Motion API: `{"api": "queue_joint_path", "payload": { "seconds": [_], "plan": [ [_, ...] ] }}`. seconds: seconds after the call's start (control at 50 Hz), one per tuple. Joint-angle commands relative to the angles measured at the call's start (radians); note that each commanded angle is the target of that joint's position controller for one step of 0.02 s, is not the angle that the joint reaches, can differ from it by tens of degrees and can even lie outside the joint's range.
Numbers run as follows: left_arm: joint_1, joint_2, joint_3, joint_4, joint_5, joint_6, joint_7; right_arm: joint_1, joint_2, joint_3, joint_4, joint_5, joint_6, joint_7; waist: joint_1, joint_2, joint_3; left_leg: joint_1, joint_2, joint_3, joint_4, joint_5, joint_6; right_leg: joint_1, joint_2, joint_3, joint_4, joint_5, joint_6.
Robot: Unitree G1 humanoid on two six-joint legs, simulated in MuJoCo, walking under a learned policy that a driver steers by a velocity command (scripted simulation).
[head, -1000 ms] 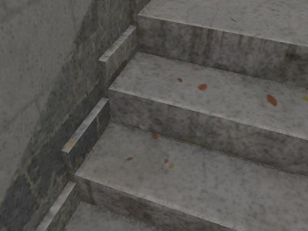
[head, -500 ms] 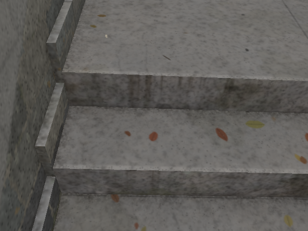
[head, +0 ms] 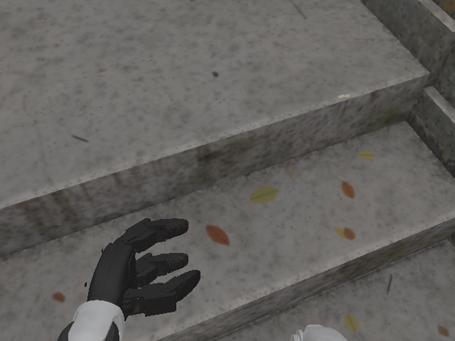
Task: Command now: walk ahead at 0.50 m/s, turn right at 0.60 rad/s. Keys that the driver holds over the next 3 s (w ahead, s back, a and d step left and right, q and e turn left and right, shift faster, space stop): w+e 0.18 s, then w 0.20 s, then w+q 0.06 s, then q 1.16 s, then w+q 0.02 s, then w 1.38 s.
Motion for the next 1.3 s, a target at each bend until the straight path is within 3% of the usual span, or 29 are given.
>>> {"api": "queue_joint_path", "payload": {
  "seconds": [0.02,0.04,0.08,0.12,0.16,0.22,0.3,0.34,0.36,0.38,0.4,0.42,0.44,0.48,0.52,0.56,0.72,0.76,0.82,0.84,0.86,0.88,0.9,0.92,0.96,1.02,1.24,1.28,1.3],
  "plan": [
    [0.522,0.201,0.098,-0.003,-0.004,0.002,0.062,-0.096,-0.364,-0.049,-0.127,0.03,-0.122,0.067,0.398,-0.021,-0.528,-0.779,-0.08,-0.198,0.704,0.925,0.157,1.413,-0.003,0.418,-0.691,0.573,-0.265],
    [0.571,0.263,0.128,0.101,0.002,0.028,0.103,-0.212,-0.319,-0.058,-0.195,0.051,-0.161,0.087,0.338,-0.069,-0.591,-0.837,-0.224,-0.297,0.976,0.033,0.083,1.424,-0.098,0.676,-0.898,0.592,-0.285],
    [0.572,0.263,0.134,0.216,0.087,-0.033,0.1,-0.266,-0.19,-0.066,-0.277,0.08,-0.161,0.101,0.223,-0.289,-0.461,-0.988,-0.241,-0.403,1.334,-0.25,0.158,1.216,-0.135,0.616,-0.903,0.629,-0.278],
    [0.433,0.136,0.11,0.23,0.074,-0.089,0.085,-0.47,-0.087,-0.033,-0.383,0.036,-0.142,0.054,0.209,-0.198,-0.127,-1.147,-0.293,-0.414,1.611,-0.419,0.211,0.846,-0.165,0.595,-0.937,0.704,-0.219],
    [0.389,0.094,0.085,0.291,0.105,-0.102,0.057,-0.508,0.057,0.039,-0.486,0.047,-0.136,0.072,0.094,-0.196,-0.033,-1.267,-0.298,-0.469,1.813,-0.499,0.258,0.69,-0.17,0.513,-0.98,0.757,-0.17],
    [0.057,0.141,0.07,0.199,0.125,-0.093,0.066,-0.148,-0.074,0.014,-0.442,0.056,-0.079,0.059,-0.203,-0.167,-0.053,-0.912,-0.384,-0.244,1.752,-0.291,0.174,0.291,-0.112,0.304,-1.166,0.856,-0.113],
    [0.067,0.224,0.067,0.249,0.105,-0.086,0.081,-0.151,-0.123,0.016,-0.54,0.024,-0.065,0.012,-0.268,-0.225,-0.064,-0.997,-0.428,-0.335,1.724,-0.525,0.19,0.434,-0.074,0.155,-1.072,1.342,-0.038],
    [-0.018,0.376,0.111,0.155,0.047,-0.078,0.092,0.181,-0.286,-0.041,-0.419,-0.067,-0.1,0.023,-0.406,0.002,-0.386,-0.332,-0.38,-0.353,0.827,-0.13,0.252,0.426,-0.034,0.163,-0.698,1.474,0.01],
    [-0.049,0.318,0.085,0.143,0.028,-0.081,0.07,0.3,-0.256,-0.058,-0.307,-0.104,-0.096,0.026,-0.416,0.064,-0.391,-0.168,-0.413,-0.324,0.512,-0.049,0.311,0.37,-0.014,0.16,-0.364,1.146,-0.033],
    [-0.13,0.128,0.023,0.105,0.057,-0.087,0.049,0.233,-0.171,-0.048,-0.201,-0.076,-0.081,0.041,-0.299,0.165,-0.268,-0.239,-0.403,-0.428,0.426,0.043,0.337,0.264,0.051,0.126,-0.036,0.565,-0.028],
    [0.205,0.006,0.012,0.103,0.077,-0.104,0.028,-0.013,-0.147,-0.007,-0.248,-0.049,-0.09,0.074,0.039,0.444,-0.177,-0.465,-0.408,-1.034,0.269,0.372,0.473,0.243,0.19,0.333,0.226,0.46,-0.041],
    [0.503,0.028,0.015,0.162,0.043,-0.107,0.011,-0.17,-0.107,0.003,-0.32,-0.012,-0.088,0.092,0.166,0.302,-0.241,-0.494,-0.261,-1.234,0.099,0.112,0.507,0.237,0.198,0.415,0.327,0.458,-0.004],
    [0.549,0.07,0.024,0.162,0.018,-0.098,0.009,-0.288,-0.132,-0.02,-0.342,0.018,-0.092,0.092,0.223,0.14,-0.119,-0.612,-0.209,-1.205,0.076,-0.193,0.479,0.196,0.155,0.359,0.34,0.425,0.024],
    [0.411,0.15,0.05,0.173,0.038,-0.049,0.058,-0.361,-0.117,-0.028,-0.332,-0.004,-0.122,0.084,0.179,-0.154,-0.056,-0.729,-0.177,-1.002,0.219,-0.263,0.418,0.153,0.055,0.317,0.316,0.494,0.04],
    [0.391,0.143,0.056,0.151,0.041,0.0,0.083,-0.409,-0.062,-0.001,-0.329,-0.028,-0.127,0.054,0.238,-0.179,-0.04,-0.791,-0.2,-0.758,0.356,-0.209,0.385,0.106,0.063,0.264,0.392,0.547,0.03],
    [0.375,0.153,0.068,0.147,0.081,0.003,0.075,-0.309,-0.089,0.005,-0.345,-0.034,-0.113,0.032,0.201,-0.157,-0.131,-0.606,-0.196,-0.635,0.355,-0.139,0.343,0.027,0.118,0.199,0.515,0.61,0.031],
    [0.047,0.081,0.011,0.031,0.048,0.011,0.062,-0.168,-0.149,0.002,-0.435,-0.042,-0.015,-0.027,0.03,-0.027,-0.035,-0.426,-0.169,-0.508,0.096,0.082,0.322,0.069,-0.003,0.007,-0.415,0.424,0.132],
    [0.233,0.113,0.049,0.067,0.05,0.021,0.078,-0.327,-0.197,-0.011,-0.462,-0.044,-0.048,-0.005,0.139,0.146,-0.082,-0.571,-0.11,-0.524,0.07,0.447,0.345,0.42,0.003,-0.043,-0.366,0.493,0.109],
    [0.632,0.197,0.095,0.196,0.102,-0.012,0.104,-0.489,-0.182,-0.004,-0.489,0.017,-0.086,0.07,0.304,-0.029,-0.204,-0.297,-0.311,-0.353,0.522,0.702,0.233,0.659,0.048,-0.07,-0.997,0.863,-0.036],
    [0.74,0.155,0.08,0.283,0.141,-0.026,0.104,-0.584,-0.092,0.022,-0.528,0.029,-0.102,0.097,0.339,-0.197,-0.142,-0.589,-0.395,-0.409,0.906,0.009,0.191,0.852,-0.051,0.124,-1.132,1.106,-0.106],
    [0.627,0.124,0.052,0.271,0.167,-0.04,0.113,-0.525,0.041,0.053,-0.544,0.036,-0.104,0.106,0.176,-0.275,-0.086,-0.815,-0.505,-0.549,1.224,-0.246,0.161,0.805,-0.153,0.381,-0.998,1.67,-0.15],
    [0.54,0.183,0.056,0.203,0.164,-0.047,0.131,-0.205,0.019,0.037,-0.458,0.033,-0.086,0.112,0.03,-0.267,-0.193,-0.802,-0.52,-0.625,1.382,-0.2,0.101,0.763,-0.316,0.62,-1.104,1.657,-0.255],
    [0.475,0.248,0.077,0.168,0.149,-0.032,0.138,-0.162,-0.066,0.014,-0.449,0.021,-0.065,0.112,0.002,-0.142,-0.192,-0.804,-0.473,-0.548,1.431,-0.213,0.053,0.737,-0.351,0.639,-1.153,1.365,-0.301],
    [0.365,0.3,0.092,0.14,0.113,-0.013,0.151,-0.212,-0.102,0.001,-0.487,0.033,-0.031,0.111,-0.05,-0.092,-0.18,-0.853,-0.406,-0.492,1.406,-0.18,0.027,0.675,-0.349,0.646,-1.193,0.762,-0.309],
    [0.276,0.212,0.067,0.111,0.087,0.002,0.188,-0.431,-0.119,0.0,-0.582,0.034,0.018,0.101,0.005,-0.066,-0.095,-0.905,-0.345,-0.462,1.328,-0.114,0.018,0.519,-0.25,0.491,-1.199,0.305,-0.228],
    [0.332,0.202,0.062,0.085,0.13,0.005,0.238,-0.508,-0.132,-0.003,-0.6,0.024,0.019,0.078,0.089,-0.111,-0.146,-0.921,-0.326,-0.437,1.283,0.025,0.007,0.561,-0.252,0.375,-1.164,0.37,-0.215],
    [0.254,0.254,0.102,0.094,0.098,0.031,0.18,-0.467,-0.105,0.007,-0.483,0.041,0.014,0.077,0.117,-0.243,-0.221,-0.587,-0.303,-0.227,0.418,-0.132,0.14,0.635,-0.34,0.154,-1.076,0.633,-0.203],
    [0.288,0.216,0.098,0.131,0.077,0.042,0.154,-0.443,-0.139,-0.022,-0.45,0.034,0.014,0.084,0.125,-0.112,-0.161,-0.542,-0.346,-0.268,0.182,0.007,0.187,0.629,-0.263,0.057,-0.86,0.672,-0.129],
    [0.316,0.182,0.097,0.135,0.081,0.037,0.153,-0.419,-0.228,-0.052,-0.468,0.014,0.002,0.082,0.133,0.103,-0.199,-0.375,-0.197,-0.557,0.163,0.417,0.262,0.417,-0.167,-0.009,-0.582,0.457,-0.044]
  ]
}}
